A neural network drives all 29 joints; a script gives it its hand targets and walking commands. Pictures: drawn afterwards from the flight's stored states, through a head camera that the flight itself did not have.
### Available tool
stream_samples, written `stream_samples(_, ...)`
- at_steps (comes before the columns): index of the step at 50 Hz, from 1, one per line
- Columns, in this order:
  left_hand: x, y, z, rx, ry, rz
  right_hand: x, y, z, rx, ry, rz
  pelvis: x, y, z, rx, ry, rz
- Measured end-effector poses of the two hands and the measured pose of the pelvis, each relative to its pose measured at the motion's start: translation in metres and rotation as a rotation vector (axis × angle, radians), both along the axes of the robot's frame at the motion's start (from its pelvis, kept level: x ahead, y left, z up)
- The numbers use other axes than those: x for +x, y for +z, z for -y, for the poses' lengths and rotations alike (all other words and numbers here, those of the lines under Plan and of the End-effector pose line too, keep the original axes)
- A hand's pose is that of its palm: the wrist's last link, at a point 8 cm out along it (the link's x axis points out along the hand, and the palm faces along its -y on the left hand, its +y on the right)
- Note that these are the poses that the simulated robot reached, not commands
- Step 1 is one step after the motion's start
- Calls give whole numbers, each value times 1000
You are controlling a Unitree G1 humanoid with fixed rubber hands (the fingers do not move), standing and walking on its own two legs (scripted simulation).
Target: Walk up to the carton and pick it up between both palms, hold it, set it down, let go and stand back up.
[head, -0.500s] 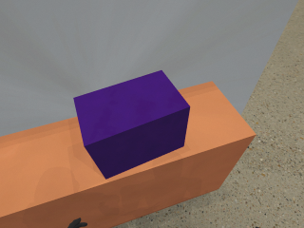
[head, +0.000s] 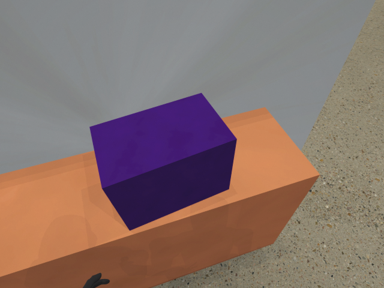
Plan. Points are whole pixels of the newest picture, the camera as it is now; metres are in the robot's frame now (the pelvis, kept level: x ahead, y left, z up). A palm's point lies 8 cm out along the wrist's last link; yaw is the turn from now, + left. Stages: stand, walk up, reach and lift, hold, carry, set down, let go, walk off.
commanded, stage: walk up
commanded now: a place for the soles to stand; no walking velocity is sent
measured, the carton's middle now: (165, 161) +0.43 +0.08 -0.02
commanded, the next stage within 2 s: none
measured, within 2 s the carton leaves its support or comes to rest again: neither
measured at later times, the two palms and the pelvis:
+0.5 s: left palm out of the picture +0.11 +0.24 -0.10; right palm out of the picture +0.08 -0.29 -0.10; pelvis +0.02 -0.02 +0.00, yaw +3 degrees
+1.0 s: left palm out of the picture +0.08 +0.25 -0.10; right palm out of the picture +0.07 -0.28 -0.10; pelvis +0.01 -0.02 +0.00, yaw +7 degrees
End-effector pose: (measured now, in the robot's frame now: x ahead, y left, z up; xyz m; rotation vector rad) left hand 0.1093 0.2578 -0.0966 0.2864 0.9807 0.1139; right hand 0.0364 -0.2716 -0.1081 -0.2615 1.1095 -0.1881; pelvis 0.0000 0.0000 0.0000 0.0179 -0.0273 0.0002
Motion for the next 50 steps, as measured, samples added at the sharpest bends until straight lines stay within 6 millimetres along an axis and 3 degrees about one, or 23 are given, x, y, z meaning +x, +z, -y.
stream_samples(9, -3, -3, 14, -22, 44, -19, 18, 4, 18, -12, 35, -2, 10, 1, 15, -10, 24, -9)
stream_samples(22, -3, -2, 18, -23, 90, -26, 39, 3, 19, -8, 73, 14, 18, 2, 23, -20, 54, -12)
stream_samples(33, -5, -5, 15, -35, 104, -20, 38, 7, 18, -21, 86, 10, 15, 2, 21, -20, 74, -4)
stream_samples(50, -29, -7, 7, -33, 153, -39, 36, 7, 13, -21, 119, 6, 7, 2, 19, -20, 114, 6)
